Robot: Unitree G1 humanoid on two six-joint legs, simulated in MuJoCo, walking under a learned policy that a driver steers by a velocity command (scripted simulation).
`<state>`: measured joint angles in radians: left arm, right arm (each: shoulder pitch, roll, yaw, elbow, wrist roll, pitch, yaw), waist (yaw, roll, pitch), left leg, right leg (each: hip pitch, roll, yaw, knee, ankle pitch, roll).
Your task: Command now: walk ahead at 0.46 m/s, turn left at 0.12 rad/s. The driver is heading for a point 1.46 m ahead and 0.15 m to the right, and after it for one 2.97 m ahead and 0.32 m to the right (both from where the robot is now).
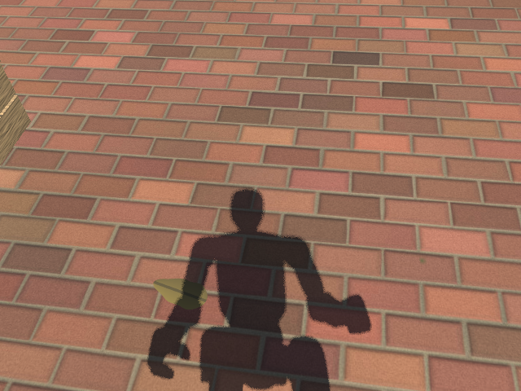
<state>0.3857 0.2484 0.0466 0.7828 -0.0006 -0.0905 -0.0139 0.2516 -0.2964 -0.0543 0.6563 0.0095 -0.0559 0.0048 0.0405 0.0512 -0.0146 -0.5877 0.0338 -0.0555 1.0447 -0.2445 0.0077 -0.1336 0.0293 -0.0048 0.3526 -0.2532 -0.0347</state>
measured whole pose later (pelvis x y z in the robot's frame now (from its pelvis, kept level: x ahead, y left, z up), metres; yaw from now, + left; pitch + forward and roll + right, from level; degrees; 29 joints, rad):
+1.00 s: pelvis +0.55 -0.01 +0.00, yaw +0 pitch +1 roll +0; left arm 0.28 0.28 0.04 0.76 0.00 -0.08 -0.03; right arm 0.24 -0.31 -0.05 0.80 0.01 -0.07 0.01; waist 0.02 0.04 0.04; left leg -0.54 0.09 -0.04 1.09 -0.29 0.01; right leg -0.23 0.05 -0.05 0.37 -0.15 -0.07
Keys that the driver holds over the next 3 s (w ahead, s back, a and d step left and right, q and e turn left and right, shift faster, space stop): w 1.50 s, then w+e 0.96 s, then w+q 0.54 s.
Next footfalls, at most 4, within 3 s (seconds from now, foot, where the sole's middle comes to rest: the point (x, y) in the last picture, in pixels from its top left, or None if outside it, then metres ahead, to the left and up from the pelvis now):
0.28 left None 0.32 0.15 -0.78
0.80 right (331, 350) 0.62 -0.09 -0.78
1.34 left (249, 258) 0.91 0.15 -0.78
1.88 right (326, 188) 1.20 -0.10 -0.78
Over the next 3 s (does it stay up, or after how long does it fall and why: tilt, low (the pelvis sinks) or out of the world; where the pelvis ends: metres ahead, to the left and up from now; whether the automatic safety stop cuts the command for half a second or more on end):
stays up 1.58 -0.20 0.00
